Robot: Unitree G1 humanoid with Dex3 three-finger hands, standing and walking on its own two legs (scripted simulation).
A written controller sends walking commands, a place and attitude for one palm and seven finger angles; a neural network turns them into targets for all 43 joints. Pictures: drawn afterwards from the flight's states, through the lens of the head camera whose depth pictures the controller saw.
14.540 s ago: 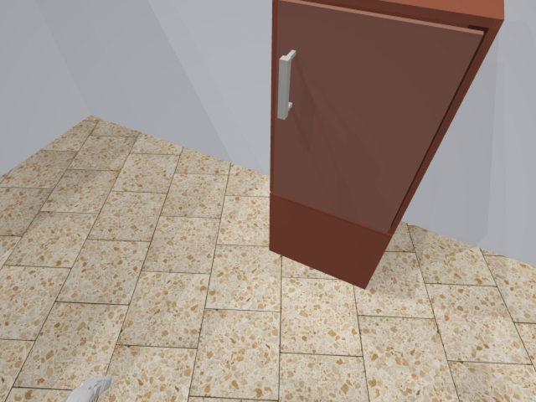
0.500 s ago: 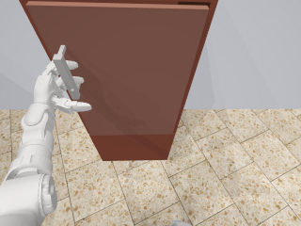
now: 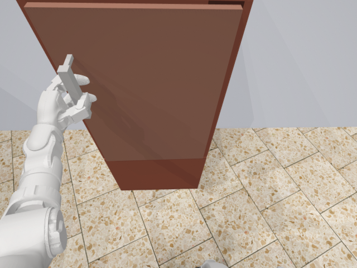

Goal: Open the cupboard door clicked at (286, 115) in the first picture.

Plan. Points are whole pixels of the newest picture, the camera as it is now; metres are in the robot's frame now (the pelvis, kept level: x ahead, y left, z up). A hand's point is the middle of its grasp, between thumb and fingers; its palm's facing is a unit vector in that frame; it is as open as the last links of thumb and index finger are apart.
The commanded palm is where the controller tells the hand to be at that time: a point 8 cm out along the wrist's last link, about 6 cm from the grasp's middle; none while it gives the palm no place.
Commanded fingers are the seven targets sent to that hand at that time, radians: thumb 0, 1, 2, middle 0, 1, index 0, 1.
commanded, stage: pull the door open along its arc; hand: left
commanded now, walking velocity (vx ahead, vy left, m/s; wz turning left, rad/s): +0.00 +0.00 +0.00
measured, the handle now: (78, 88) +0.50 +0.23 +0.10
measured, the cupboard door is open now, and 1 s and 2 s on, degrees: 1 35 44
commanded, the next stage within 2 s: open thumb and fingers to let go in 1.20 s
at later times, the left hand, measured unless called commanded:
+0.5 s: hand (84, 134) +0.37 +0.19 +0.10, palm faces -0.03 -1.00 +0.01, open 6.0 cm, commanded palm +0.32 +0.25 +0.10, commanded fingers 0.00 0.90 0.90 -0.40 -1.35 -0.40 -1.35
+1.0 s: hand (122, 181) +0.27 +0.10 +0.10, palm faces +0.45 -0.89 +0.01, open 6.0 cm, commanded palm +0.20 +0.13 +0.10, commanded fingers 0.00 0.90 0.90 -0.40 -1.35 -0.40 -1.35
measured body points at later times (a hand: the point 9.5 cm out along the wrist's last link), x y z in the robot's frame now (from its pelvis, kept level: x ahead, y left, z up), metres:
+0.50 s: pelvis +0.01 +0.00 +0.01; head +0.05 -0.01 +0.46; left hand +0.37 +0.25 +0.10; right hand +0.12 -0.25 -0.10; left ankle -0.03 +0.09 -0.71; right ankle +0.03 -0.11 -0.71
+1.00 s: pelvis +0.01 -0.02 +0.01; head +0.02 -0.04 +0.46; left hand +0.24 +0.15 +0.10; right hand +0.21 -0.21 -0.08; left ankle -0.03 +0.09 -0.71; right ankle +0.03 -0.11 -0.71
